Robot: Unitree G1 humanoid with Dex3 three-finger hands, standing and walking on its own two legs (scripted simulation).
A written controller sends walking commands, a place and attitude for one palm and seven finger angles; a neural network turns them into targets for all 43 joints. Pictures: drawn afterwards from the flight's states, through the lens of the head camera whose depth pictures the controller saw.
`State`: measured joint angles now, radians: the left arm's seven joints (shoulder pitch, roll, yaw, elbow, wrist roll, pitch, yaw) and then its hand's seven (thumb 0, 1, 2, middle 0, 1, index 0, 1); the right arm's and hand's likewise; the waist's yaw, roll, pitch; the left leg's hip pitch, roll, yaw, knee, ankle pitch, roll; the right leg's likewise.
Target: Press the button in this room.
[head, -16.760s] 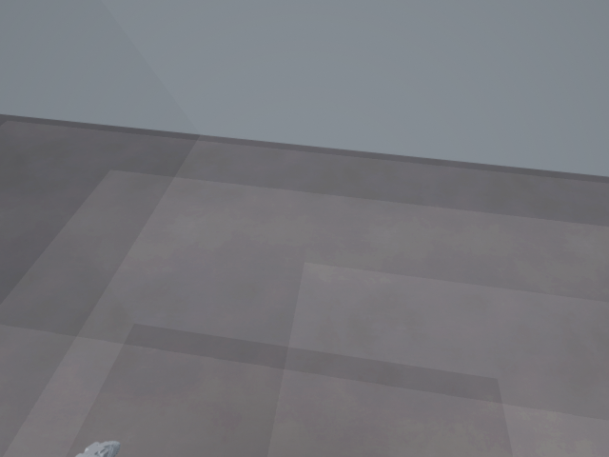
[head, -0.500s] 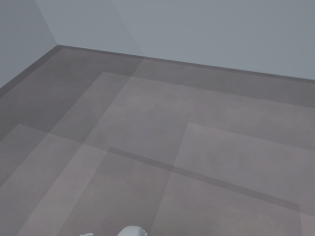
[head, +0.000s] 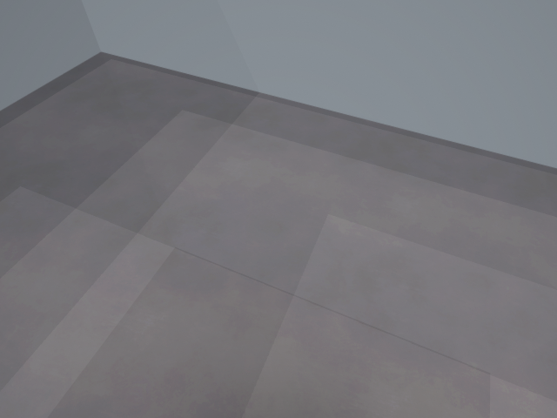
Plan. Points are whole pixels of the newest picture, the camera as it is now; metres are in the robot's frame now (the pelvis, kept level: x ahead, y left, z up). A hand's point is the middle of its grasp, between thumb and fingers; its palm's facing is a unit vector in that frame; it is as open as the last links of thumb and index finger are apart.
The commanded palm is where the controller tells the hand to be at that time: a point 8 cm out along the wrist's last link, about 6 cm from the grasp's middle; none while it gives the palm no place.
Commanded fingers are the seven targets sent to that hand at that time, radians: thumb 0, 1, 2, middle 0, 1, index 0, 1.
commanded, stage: turn or walk to find it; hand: left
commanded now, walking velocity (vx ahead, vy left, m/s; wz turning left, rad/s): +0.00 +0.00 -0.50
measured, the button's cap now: out of the picture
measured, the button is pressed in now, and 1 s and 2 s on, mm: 0 0 0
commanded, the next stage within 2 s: none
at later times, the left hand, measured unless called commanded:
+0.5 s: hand out of the picture +0.08 +0.18 -0.16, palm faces -0.18 -0.95 -0.24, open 7.4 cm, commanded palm none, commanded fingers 0.00 0.90 0.90 -0.20 -0.30 -0.20 -0.30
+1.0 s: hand (215, 398) +0.17 +0.13 -0.16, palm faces -0.52 -0.83 -0.22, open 7.4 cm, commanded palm none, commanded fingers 0.00 0.90 0.90 -0.20 -0.30 -0.20 -0.30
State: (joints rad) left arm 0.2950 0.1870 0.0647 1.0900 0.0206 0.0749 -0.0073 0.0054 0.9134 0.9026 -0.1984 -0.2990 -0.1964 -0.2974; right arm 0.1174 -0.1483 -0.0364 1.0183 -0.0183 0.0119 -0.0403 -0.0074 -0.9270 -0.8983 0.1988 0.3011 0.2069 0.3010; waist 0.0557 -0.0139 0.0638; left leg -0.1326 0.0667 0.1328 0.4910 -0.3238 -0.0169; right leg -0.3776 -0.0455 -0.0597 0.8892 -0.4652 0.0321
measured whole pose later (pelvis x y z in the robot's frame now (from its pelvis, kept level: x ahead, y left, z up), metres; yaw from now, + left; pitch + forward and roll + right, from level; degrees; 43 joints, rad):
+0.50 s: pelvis -0.03 -0.01 +0.00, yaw -14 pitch +0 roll +0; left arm 0.18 0.23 0.06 0.95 0.03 0.04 -0.01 0.00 0.91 0.90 -0.20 -0.30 -0.20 -0.30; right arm 0.14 -0.25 -0.06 0.95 -0.01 0.06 -0.02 0.01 -0.91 -0.90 0.19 0.30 0.20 0.30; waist 0.03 -0.01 0.08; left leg -0.37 0.04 0.01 0.83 -0.42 -0.05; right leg -0.32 0.06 0.04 0.48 -0.16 -0.05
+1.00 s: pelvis -0.04 +0.02 +0.00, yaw -31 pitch +0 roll -1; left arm 0.08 0.23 0.07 0.93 0.02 0.08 -0.03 0.01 0.91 0.90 -0.20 -0.30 -0.19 -0.30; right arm 0.28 -0.19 -0.05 0.98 -0.02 0.01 -0.02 0.00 -0.90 -0.90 0.20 0.30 0.21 0.30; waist -0.04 0.01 0.10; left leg -0.17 0.12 0.25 0.55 -0.35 0.00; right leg -0.36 -0.04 -0.07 0.78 -0.44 0.05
